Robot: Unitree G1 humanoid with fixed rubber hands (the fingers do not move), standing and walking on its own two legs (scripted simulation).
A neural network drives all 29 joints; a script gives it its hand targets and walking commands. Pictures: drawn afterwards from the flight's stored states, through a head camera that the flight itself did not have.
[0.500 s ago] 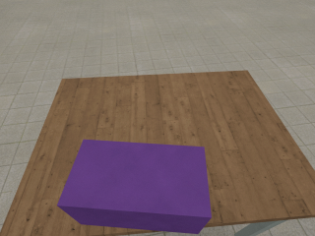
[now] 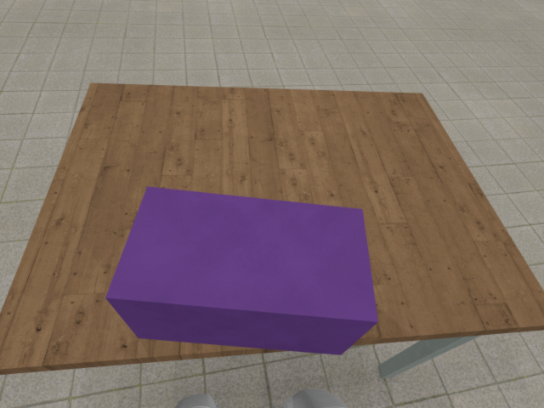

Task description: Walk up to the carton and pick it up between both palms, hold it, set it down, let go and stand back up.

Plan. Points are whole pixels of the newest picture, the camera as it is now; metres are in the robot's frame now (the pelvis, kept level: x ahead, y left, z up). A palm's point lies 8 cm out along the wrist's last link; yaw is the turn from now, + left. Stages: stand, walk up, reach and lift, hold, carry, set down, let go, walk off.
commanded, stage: walk up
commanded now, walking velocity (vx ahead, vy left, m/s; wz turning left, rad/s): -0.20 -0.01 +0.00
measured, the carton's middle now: (248, 274) +0.30 +0.05 +0.02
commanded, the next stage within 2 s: stand in 1.34 s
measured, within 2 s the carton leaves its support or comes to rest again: neither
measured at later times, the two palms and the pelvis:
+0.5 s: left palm out of the picture -0.01 +0.19 -0.11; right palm out of the picture -0.04 -0.24 -0.12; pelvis -0.02 -0.03 +0.03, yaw +1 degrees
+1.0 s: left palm out of the picture -0.04 +0.27 -0.13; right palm out of the picture +0.00 -0.19 -0.09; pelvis -0.05 +0.03 +0.03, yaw +0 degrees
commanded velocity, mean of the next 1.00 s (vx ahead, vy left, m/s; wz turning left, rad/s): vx -0.04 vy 0.01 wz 0.00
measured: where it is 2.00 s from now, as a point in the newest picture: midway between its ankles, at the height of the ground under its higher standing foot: outside the picture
